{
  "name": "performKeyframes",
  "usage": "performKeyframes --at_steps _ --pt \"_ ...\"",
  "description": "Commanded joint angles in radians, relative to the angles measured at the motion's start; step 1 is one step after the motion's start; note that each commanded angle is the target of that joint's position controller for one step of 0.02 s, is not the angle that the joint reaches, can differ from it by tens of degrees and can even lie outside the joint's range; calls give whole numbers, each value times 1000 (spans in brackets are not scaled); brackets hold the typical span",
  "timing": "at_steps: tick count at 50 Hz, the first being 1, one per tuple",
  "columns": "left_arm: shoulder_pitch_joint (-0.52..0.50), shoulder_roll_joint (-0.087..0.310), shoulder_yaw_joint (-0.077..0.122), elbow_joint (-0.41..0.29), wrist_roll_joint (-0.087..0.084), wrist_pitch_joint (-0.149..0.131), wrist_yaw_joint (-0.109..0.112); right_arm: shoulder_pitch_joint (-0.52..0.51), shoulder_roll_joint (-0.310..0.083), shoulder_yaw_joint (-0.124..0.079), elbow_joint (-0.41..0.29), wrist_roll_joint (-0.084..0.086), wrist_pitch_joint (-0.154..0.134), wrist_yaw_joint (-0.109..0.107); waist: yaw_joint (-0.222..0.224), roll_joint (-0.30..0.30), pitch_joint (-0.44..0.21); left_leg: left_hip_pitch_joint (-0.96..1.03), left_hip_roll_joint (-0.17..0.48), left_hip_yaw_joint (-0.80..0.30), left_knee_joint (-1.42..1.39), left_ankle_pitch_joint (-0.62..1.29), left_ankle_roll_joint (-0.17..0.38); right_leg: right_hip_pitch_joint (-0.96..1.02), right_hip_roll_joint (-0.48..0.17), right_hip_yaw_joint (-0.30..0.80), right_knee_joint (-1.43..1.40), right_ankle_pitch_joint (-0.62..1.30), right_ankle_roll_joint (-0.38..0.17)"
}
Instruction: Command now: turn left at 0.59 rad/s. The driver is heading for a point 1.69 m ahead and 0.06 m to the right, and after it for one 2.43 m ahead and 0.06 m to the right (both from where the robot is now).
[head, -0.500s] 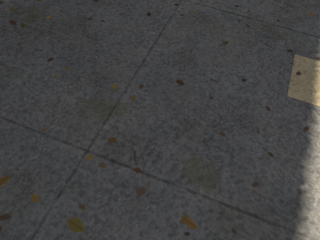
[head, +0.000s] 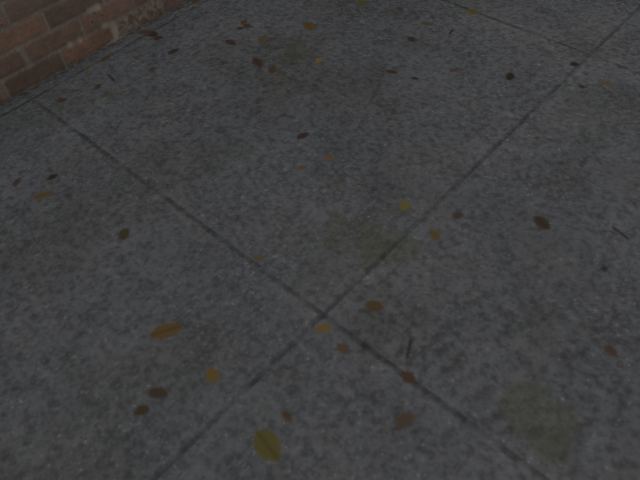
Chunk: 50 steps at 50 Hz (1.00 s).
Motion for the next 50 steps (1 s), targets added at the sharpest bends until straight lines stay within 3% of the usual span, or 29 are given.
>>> performKeyframes --at_steps 1,2,3,5,8,12,16,18,20,21,22,23,24,25,26,28,30,34,36,37,38,39,40,41,42,46,50 --pt "-96 106 26 -112 0 -14 17 62 -154 -61 -22 -3 -6 -4 -38 -134 -54 -162 78 48 367 -42 -49 120 -328 255 -164 382 -160" --pt "-94 88 17 -116 -18 -13 26 69 -124 -53 -14 -2 6 -6 -26 -144 -38 -186 81 52 417 2 -67 134 -299 203 -161 372 -147" --pt "-83 90 12 -114 -20 -9 33 66 -103 -46 -16 3 10 -2 -20 -157 -28 -186 84 71 450 32 -81 127 -278 160 -166 382 -148" --pt "-50 90 11 -116 -8 0 43 27 -89 -42 -36 16 10 0 9 -194 -20 -208 100 122 410 78 -105 163 -256 104 -184 360 -164" --pt "4 114 21 -107 -10 9 54 -26 -70 -33 -55 15 3 6 49 -206 -31 -233 142 132 274 85 -126 265 -295 104 -194 377 -198" --pt "3 151 38 -101 -21 9 40 -42 -39 -15 -66 -2 -2 18 56 -209 -51 -119 190 174 114 68 -115 255 -323 62 -204 393 -219" --pt "-18 171 45 -93 -33 9 13 -32 -36 -8 -56 -9 -1 27 39 -209 -63 26 179 224 -44 55 -79 203 -333 29 -175 523 -230" --pt "-16 177 44 -80 -50 10 8 -24 -30 -5 -52 -10 -2 33 26 -211 -74 88 170 229 -154 87 -53 209 -341 32 -142 563 -221" --pt "-32 165 37 -66 -69 12 8 33 -26 -7 -20 -9 -7 42 -20 -201 -80 226 148 255 -403 279 -4 172 -309 2 -72 537 -172" --pt "19 138 26 -39 -70 6 6 42 -58 -13 -15 -13 -10 42 -24 -158 -86 337 159 221 -515 432 28 109 -276 -23 -39 441 -112" --pt "51 80 4 -38 -34 -3 2 61 -125 -23 -22 -19 -12 32 -3 -7 -158 496 304 52 -486 714 71 9 -208 -88 76 178 -30" --pt "86 23 -18 -49 8 -7 -10 -18 -135 -9 -64 -38 -18 19 48 202 -168 553 495 -127 -427 955 208 -175 -102 -137 228 -332 64" --pt "17 88 3 -52 -10 3 0 -18 -63 5 -59 -46 -41 26 -25 138 -171 415 515 -115 -470 811 307 -153 -103 -62 349 -386 104" --pt "-11 115 12 -55 -34 10 1 -41 -48 11 -44 -47 -58 32 -18 115 -127 382 453 -59 -488 700 283 -165 -113 -36 406 -356 110" --pt "-12 114 16 -50 -37 18 5 -64 -51 10 -31 -42 -70 33 -12 122 -101 369 414 -29 -496 636 249 -192 -117 -23 419 -320 111" --pt "8 126 26 -36 -28 35 14 -93 -49 15 -20 -35 -82 31 0 107 -72 318 399 4 -496 688 238 -168 -114 -4 459 -262 126" --pt "40 103 23 -23 -33 36 15 -97 -25 24 -5 -37 -84 28 10 91 -87 303 382 37 -490 705 245 -122 -110 -3 446 -223 131" --pt "19 64 8 -20 -30 34 16 -108 -21 26 24 -35 -79 32 0 84 -77 300 353 42 -463 635 233 -42 -110 -26 197 -137 121" --pt "68 55 6 4 -28 30 11 -124 -13 31 38 -26 -78 37 34 67 -81 260 330 48 -444 552 204 75 -95 -49 -14 64 105" --pt "71 70 6 7 -17 28 11 -94 -2 35 57 -21 -83 41 35 38 -75 227 306 52 -448 458 161 140 -109 -20 -102 232 89" --pt "53 123 12 -9 -11 26 16 -63 11 39 72 -33 -90 44 6 -29 -69 198 260 77 -430 338 108 175 -168 51 -109 399 65" --pt "33 176 25 -2 -26 26 19 -15 4 33 84 -42 -94 49 -47 -161 -61 204 202 124 -451 252 75 143 -177 28 -57 353 27" --pt "20 119 15 8 -30 18 13 -66 -6 33 88 -50 -91 40 -14 -175 -55 273 172 163 -428 240 48 55 -151 26 -77 190 8" --pt "16 86 5 15 -22 10 11 -102 -18 28 88 -43 -88 32 -4 -145 -33 283 172 170 -411 236 47 19 -138 27 -100 123 13" --pt "7 82 2 24 -15 3 14 -110 -2 29 94 -36 -84 22 -7 -132 -31 287 177 171 -405 258 52 11 -133 24 -108 121 22" --pt "29 65 -8 58 -15 -18 23 -83 10 28 138 -29 -75 17 -1 -86 -28 275 179 170 -415 304 52 34 -118 7 -100 135 27" --pt "30 66 -13 90 -17 -18 25 -66 6 24 187 -28 -76 19 1 -70 -17 266 181 171 -423 310 45 39 -110 4 -103 120 19"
